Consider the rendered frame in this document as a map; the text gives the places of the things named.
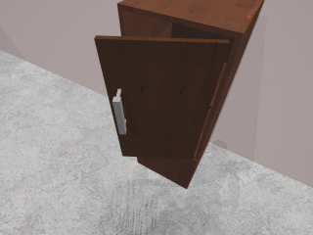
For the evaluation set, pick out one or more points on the handle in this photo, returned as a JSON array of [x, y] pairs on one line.
[[119, 113]]

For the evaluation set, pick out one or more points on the cupboard door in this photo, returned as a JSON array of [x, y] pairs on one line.
[[167, 85]]

